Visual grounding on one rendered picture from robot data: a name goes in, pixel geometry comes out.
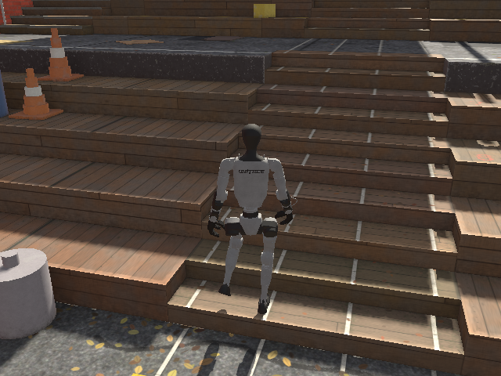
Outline robot right foot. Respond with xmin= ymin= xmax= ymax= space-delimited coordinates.
xmin=258 ymin=295 xmax=270 ymax=314

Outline robot right hand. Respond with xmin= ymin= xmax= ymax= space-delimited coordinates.
xmin=275 ymin=211 xmax=293 ymax=225

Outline right robot forearm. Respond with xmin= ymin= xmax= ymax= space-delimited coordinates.
xmin=280 ymin=188 xmax=293 ymax=214

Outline robot left hand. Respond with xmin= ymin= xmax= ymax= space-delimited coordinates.
xmin=207 ymin=220 xmax=225 ymax=237

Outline robot torso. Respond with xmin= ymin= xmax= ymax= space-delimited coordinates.
xmin=233 ymin=154 xmax=269 ymax=236

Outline left robot upper arm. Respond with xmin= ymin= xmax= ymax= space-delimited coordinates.
xmin=215 ymin=157 xmax=235 ymax=201

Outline right robot upper arm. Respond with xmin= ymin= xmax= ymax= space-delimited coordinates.
xmin=268 ymin=158 xmax=288 ymax=201

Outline left robot forearm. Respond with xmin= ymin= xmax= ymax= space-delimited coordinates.
xmin=209 ymin=190 xmax=224 ymax=222

